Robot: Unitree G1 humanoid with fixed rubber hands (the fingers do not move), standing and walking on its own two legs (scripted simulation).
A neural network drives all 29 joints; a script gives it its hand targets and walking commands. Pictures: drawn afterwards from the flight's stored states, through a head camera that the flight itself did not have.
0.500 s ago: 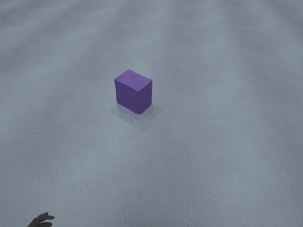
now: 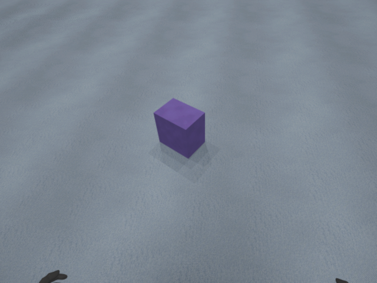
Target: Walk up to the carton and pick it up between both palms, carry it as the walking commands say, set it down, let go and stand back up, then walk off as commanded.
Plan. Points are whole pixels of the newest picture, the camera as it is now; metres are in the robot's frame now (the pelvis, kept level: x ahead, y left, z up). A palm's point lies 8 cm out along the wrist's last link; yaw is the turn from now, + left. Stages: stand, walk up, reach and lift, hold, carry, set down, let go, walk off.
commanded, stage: walk up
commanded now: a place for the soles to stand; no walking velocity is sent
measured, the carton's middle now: (180, 128) +1.21 +0.12 -0.63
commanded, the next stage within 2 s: none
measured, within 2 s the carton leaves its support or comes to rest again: neither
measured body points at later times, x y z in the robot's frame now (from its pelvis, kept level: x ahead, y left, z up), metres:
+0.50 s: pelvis +0.15 +0.01 -0.02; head +0.16 +0.00 +0.43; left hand +0.26 +0.34 -0.07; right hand +0.25 -0.31 -0.11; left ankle +0.13 +0.15 -0.68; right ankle +0.20 -0.10 -0.73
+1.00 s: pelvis +0.29 +0.06 -0.02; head +0.30 +0.06 +0.43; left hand +0.40 +0.39 -0.09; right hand +0.40 -0.26 -0.09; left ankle +0.31 +0.19 -0.73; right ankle +0.36 -0.06 -0.72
